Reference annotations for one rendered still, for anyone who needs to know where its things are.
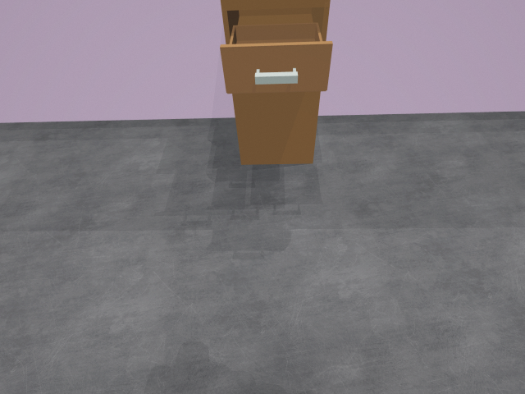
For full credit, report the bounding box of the cabinet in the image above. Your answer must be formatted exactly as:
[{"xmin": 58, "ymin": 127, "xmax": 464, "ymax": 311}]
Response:
[{"xmin": 221, "ymin": 0, "xmax": 331, "ymax": 165}]

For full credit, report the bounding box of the handle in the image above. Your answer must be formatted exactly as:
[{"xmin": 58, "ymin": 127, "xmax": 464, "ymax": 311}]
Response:
[{"xmin": 255, "ymin": 68, "xmax": 298, "ymax": 85}]

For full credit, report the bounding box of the drawer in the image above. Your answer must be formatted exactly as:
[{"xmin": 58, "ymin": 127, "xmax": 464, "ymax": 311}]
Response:
[{"xmin": 220, "ymin": 22, "xmax": 333, "ymax": 94}]

